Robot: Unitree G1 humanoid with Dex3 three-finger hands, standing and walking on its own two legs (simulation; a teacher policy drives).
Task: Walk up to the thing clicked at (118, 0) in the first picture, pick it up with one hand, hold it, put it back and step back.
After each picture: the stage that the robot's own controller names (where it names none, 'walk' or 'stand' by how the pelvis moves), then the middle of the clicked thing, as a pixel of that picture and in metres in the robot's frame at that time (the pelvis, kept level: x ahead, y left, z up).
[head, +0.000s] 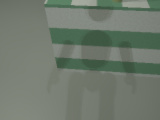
stand; out of the picture +1.04 -0.22 +0.09
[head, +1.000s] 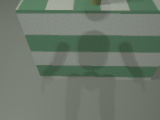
walk; out of the picture +0.95 -0.02 +0.12
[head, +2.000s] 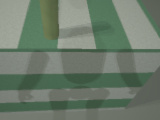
walk; (49, 11) +0.60 +0.16 +0.12
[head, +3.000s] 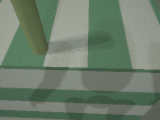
stand; (32, 26) +0.49 +0.22 +0.13
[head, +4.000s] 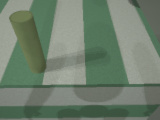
stand; (31, 46) +0.45 +0.21 +0.10
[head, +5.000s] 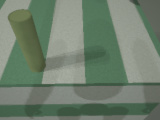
stand; (30, 45) +0.45 +0.21 +0.09
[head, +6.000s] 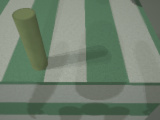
stand; (33, 43) +0.46 +0.21 +0.09
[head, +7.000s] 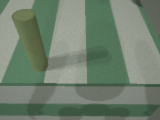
stand; (33, 44) +0.46 +0.21 +0.09
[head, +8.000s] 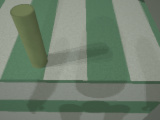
rise first; (32, 40) +0.46 +0.21 +0.09
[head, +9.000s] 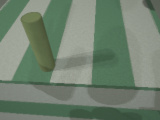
rise first; (40, 45) +0.47 +0.22 +0.10
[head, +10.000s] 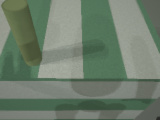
go down; (25, 37) +0.47 +0.20 +0.10
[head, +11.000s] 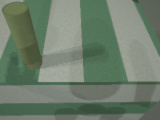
go down; (26, 41) +0.46 +0.20 +0.11
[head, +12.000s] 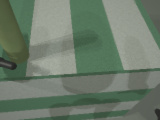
close in; (7, 31) +0.46 +0.22 +0.14
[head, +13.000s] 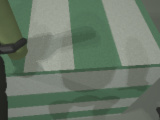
lift; (5, 26) +0.47 +0.22 +0.14
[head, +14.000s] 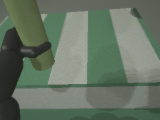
lift; (30, 27) +0.34 +0.15 +0.30
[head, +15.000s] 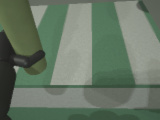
hold; (23, 34) +0.32 +0.17 +0.28
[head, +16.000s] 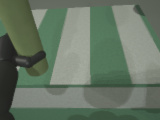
hold; (25, 36) +0.33 +0.17 +0.27
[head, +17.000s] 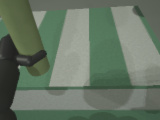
hold; (26, 36) +0.34 +0.17 +0.27
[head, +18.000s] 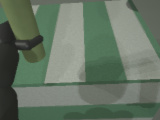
crouch; (23, 22) +0.40 +0.18 +0.27
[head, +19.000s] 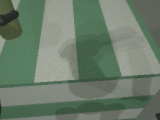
lower; out of the picture +0.48 +0.23 +0.27
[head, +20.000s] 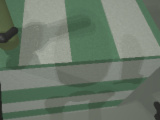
lower; out of the picture +0.50 +0.23 +0.16
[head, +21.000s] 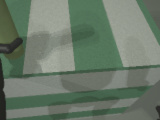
lower; (1, 25) +0.47 +0.23 +0.15
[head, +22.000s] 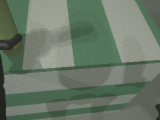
lower; (0, 21) +0.48 +0.22 +0.15
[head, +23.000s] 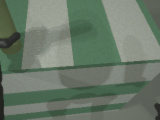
lower; out of the picture +0.48 +0.23 +0.15
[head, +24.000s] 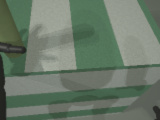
open; (1, 24) +0.47 +0.23 +0.15
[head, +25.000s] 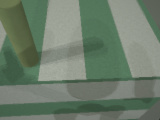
sink last; (20, 36) +0.45 +0.21 +0.13
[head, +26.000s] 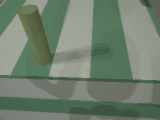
stand; (37, 38) +0.50 +0.23 +0.11
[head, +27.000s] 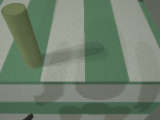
stand; (25, 40) +0.46 +0.23 +0.10
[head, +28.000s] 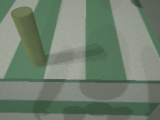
stand; (31, 40) +0.49 +0.23 +0.09
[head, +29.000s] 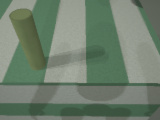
stand; (30, 43) +0.47 +0.22 +0.09
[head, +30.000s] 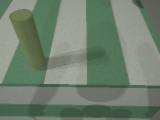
stand; (31, 44) +0.46 +0.22 +0.09
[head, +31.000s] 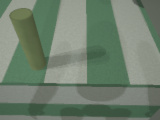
stand; (31, 43) +0.47 +0.22 +0.09
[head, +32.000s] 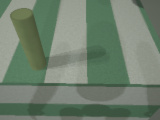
stand; (31, 43) +0.47 +0.22 +0.09
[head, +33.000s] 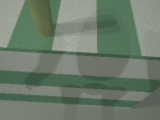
walk; (39, 5) +0.55 +0.18 +0.13
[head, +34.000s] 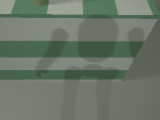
walk; out of the picture +0.77 +0.26 +0.12
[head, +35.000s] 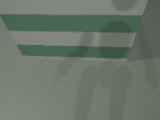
stand; out of the picture +1.10 +0.21 +0.12
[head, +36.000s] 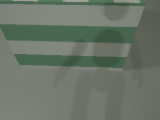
stand; out of the picture +1.09 +0.20 +0.10
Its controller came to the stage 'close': yes
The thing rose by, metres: 0.22
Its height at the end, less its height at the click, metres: +0.00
